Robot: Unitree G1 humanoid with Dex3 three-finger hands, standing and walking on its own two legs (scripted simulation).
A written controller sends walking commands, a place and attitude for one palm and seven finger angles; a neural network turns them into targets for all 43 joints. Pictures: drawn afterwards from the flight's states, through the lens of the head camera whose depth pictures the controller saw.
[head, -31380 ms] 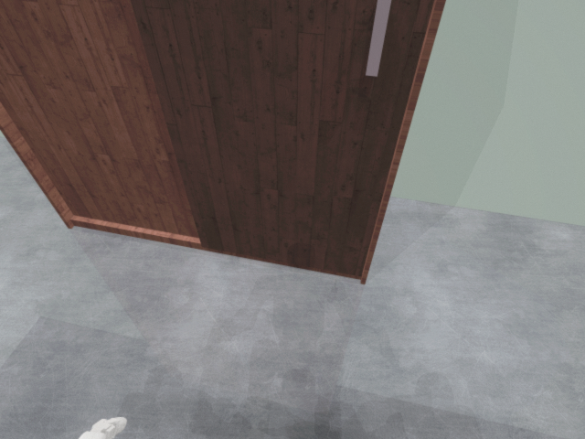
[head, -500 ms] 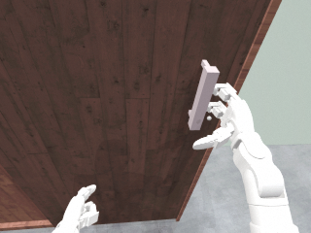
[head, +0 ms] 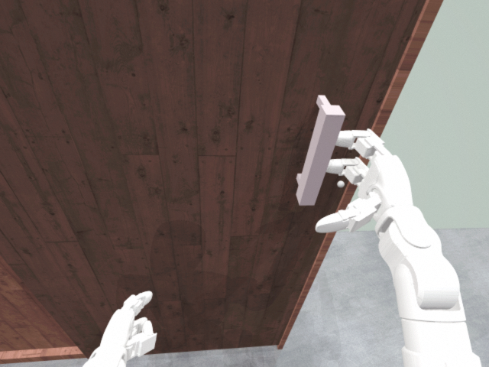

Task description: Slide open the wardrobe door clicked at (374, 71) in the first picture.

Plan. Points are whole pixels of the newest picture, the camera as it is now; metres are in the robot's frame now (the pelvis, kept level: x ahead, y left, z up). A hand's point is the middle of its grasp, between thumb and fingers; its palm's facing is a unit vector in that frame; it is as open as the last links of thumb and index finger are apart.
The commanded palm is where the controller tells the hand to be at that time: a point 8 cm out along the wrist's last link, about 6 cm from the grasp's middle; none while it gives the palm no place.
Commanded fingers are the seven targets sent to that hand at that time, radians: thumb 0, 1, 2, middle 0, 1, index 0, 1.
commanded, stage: move the hooked fingers beside the handle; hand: right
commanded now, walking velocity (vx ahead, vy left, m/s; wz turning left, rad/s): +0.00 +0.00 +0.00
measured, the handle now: (313, 152) +0.39 -0.07 +0.21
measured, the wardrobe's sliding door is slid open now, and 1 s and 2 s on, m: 0.00 0.00 0.00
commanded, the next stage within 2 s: none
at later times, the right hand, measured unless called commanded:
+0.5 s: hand (349, 181) +0.34 -0.12 +0.20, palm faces -0.12 +0.99 -0.05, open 14.0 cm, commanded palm +0.32 -0.17 +0.21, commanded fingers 0.00 0.50 -0.30 0.30 1.20 0.30 1.20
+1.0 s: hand (362, 179) +0.33 -0.14 +0.21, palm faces -0.09 +0.99 -0.06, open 14.0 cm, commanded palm +0.32 -0.19 +0.21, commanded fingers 0.00 0.50 -0.30 0.30 1.20 0.30 1.20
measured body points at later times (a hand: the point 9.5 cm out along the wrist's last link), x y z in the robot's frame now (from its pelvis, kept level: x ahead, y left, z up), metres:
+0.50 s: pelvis +0.00 +0.00 +0.00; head -0.02 +0.02 +0.45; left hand +0.19 +0.23 -0.08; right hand +0.34 -0.18 +0.20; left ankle -0.03 +0.11 -0.73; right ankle -0.02 -0.14 -0.73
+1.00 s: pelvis +0.01 +0.00 +0.00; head -0.02 +0.02 +0.45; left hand +0.21 +0.22 -0.07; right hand +0.33 -0.19 +0.21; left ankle -0.03 +0.11 -0.73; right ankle -0.02 -0.14 -0.73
